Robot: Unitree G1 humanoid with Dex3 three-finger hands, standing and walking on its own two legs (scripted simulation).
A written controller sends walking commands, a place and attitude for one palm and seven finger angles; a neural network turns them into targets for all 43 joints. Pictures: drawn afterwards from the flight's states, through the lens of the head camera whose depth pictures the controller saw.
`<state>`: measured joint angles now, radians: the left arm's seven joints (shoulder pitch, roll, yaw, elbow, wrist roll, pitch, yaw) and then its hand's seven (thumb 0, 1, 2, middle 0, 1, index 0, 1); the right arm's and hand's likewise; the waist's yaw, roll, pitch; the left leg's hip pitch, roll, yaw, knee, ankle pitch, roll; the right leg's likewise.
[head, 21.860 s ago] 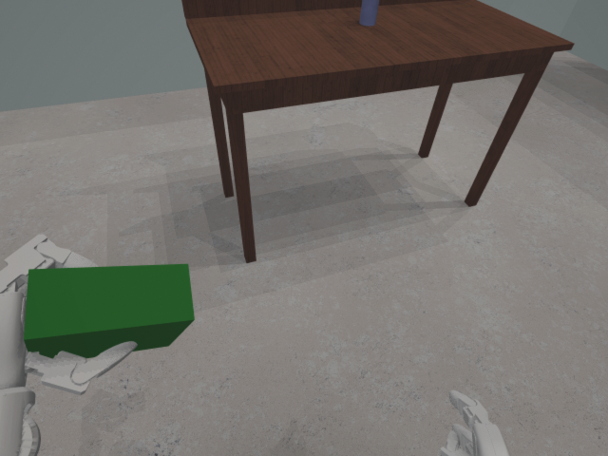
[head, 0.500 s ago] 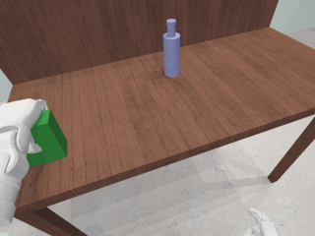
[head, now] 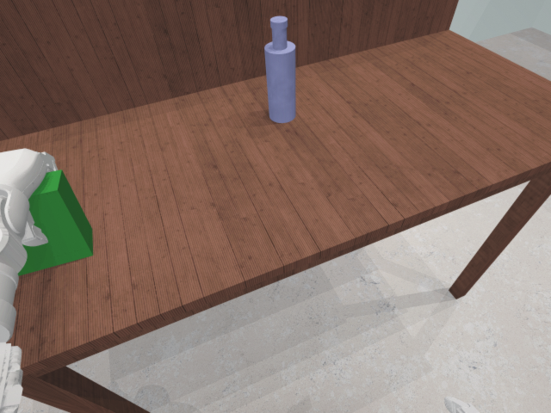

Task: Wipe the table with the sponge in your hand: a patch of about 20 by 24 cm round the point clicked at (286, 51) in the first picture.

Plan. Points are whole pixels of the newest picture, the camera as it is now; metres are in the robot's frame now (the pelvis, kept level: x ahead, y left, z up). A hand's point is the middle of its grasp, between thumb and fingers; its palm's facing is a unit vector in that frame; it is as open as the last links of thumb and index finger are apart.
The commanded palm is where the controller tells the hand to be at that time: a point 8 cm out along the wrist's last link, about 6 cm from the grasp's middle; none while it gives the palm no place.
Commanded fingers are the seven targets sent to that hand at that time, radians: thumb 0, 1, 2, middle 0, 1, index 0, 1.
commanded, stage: wipe forward along the first lane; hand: left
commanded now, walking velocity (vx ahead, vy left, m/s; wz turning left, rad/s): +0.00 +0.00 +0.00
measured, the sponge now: (42, 235) +0.34 +0.39 +0.08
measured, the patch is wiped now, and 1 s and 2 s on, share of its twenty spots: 0.30 0.40 0.50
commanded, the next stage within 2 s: slide across to the middle lane in 0.50 s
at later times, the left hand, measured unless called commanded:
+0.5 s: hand (26, 181) +0.40 +0.42 +0.13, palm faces -0.15 +0.02 -0.99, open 10.1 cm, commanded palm +0.40 +0.41 +0.16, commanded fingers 0.00 0.10 1.30 -1.20 -1.60 -1.20 -1.60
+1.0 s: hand (57, 161) +0.44 +0.38 +0.14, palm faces -0.05 +0.04 -1.00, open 10.1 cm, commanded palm +0.42 +0.37 +0.19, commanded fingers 0.00 0.10 1.30 -1.20 -1.60 -1.20 -1.60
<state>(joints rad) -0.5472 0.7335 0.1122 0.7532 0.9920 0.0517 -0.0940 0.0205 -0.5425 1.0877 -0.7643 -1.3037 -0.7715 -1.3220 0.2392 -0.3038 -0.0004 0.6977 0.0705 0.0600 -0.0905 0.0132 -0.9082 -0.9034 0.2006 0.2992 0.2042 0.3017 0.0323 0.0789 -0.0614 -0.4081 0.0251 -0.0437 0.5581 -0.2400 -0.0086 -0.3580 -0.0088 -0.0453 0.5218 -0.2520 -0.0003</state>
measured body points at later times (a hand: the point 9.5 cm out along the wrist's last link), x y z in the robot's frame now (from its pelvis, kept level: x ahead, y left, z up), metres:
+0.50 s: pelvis +0.01 +0.01 +0.00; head +0.05 +0.00 +0.45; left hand +0.40 +0.41 +0.19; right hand +0.09 -0.27 -0.13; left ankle +0.03 +0.13 -0.73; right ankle +0.01 -0.12 -0.73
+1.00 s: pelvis +0.03 +0.03 +0.00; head +0.07 +0.02 +0.45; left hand +0.43 +0.38 +0.19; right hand +0.14 -0.23 -0.13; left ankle +0.03 +0.13 -0.73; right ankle +0.01 -0.12 -0.73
